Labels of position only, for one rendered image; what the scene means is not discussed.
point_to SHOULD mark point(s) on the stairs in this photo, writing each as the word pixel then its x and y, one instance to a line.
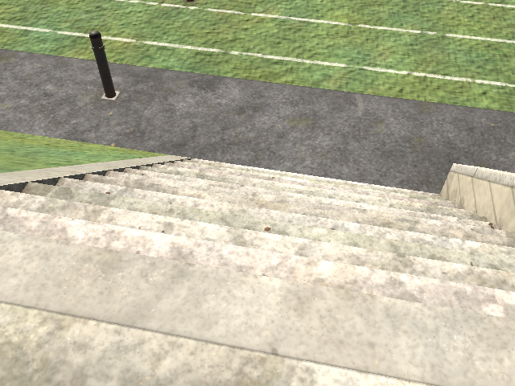
pixel 385 241

